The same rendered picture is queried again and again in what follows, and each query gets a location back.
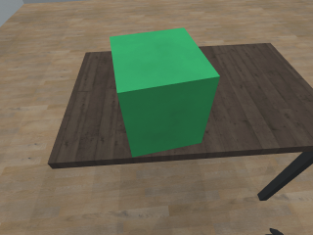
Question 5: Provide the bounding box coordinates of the carton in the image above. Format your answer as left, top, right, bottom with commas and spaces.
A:
110, 27, 220, 158

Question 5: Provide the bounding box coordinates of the table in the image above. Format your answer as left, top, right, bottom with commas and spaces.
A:
47, 43, 313, 201

